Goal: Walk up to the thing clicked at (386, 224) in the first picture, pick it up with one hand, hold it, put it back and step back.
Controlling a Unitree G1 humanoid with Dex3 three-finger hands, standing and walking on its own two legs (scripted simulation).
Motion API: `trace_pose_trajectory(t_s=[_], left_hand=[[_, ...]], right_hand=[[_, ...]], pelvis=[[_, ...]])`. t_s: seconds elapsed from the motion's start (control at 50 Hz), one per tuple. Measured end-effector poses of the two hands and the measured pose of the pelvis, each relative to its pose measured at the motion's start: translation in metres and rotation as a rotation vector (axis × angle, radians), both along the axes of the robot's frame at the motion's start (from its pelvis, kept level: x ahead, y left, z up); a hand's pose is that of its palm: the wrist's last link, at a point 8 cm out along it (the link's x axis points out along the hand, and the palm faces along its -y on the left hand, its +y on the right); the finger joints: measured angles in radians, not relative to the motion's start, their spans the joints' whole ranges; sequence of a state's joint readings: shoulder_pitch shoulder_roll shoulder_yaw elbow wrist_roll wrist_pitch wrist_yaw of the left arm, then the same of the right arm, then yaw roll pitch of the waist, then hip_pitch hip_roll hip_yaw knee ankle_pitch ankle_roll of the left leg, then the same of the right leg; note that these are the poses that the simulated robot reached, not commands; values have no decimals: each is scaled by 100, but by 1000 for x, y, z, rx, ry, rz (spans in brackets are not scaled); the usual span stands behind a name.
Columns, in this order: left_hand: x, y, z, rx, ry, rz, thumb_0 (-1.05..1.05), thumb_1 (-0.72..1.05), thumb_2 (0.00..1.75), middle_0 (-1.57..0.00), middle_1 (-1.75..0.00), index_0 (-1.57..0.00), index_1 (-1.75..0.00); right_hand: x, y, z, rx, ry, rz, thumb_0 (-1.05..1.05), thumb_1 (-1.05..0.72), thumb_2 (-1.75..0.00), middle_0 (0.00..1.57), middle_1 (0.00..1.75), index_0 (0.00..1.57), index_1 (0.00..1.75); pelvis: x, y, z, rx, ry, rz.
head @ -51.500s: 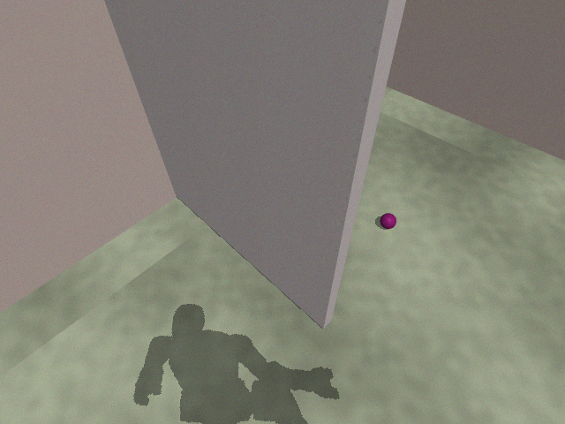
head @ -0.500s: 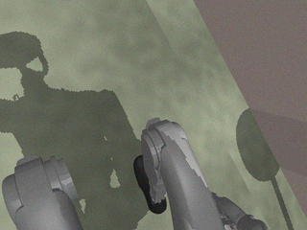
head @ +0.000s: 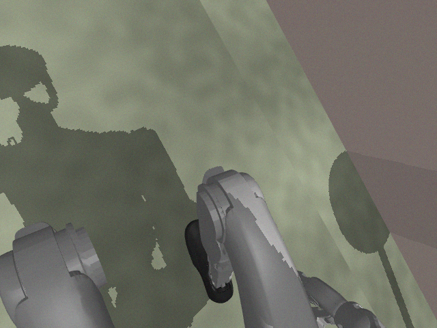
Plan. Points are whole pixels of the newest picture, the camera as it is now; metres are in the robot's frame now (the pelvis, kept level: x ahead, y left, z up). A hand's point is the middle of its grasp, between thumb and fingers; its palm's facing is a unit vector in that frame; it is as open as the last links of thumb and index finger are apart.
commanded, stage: open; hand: left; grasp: from above
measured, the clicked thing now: out of the picture +0.43 +0.37 -0.25
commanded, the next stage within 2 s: withdraw in 0.58 s
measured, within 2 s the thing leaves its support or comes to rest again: neither
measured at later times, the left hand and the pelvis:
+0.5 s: hand out of the picture +0.42 +0.36 -0.23, palm faces -0.43 -0.18 -0.88, open 14.1 cm; pelvis +0.00 +0.00 +0.00, yaw +0 degrees
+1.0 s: hand out of the picture +0.44 +0.38 -0.16, palm faces -0.29 -0.10 -0.95, open 14.1 cm; pelvis +0.01 +0.00 +0.01, yaw +1 degrees
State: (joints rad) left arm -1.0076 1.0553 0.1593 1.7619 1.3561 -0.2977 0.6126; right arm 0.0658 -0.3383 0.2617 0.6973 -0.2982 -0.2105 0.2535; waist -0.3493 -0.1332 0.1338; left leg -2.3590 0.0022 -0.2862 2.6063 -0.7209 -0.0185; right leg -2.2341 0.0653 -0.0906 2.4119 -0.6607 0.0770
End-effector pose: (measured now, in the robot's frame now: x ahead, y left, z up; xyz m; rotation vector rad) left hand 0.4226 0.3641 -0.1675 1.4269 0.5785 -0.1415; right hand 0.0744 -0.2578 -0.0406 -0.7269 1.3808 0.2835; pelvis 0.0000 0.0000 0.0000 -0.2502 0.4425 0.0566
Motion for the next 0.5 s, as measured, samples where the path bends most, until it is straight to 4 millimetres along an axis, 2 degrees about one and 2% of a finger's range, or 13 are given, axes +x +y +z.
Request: trace_pose_trajectory(t_s=[0.3,0.5], left_hand=[[3,2,-2,4,8,19,0,-43,95,-18,-95,-17,-96],[0,4,-1,-10,8,16,0,-53,102,-10,-99,-8,-101]], right_hand=[[1,1,2,5,11,-1,0,-89,-90,20,30,21,30],[-1,2,3,2,11,-6,0,-89,-90,20,30,21,30]], pelvis=[[1,0,3,-6,11,-1],[-1,0,3,-7,6,0]])
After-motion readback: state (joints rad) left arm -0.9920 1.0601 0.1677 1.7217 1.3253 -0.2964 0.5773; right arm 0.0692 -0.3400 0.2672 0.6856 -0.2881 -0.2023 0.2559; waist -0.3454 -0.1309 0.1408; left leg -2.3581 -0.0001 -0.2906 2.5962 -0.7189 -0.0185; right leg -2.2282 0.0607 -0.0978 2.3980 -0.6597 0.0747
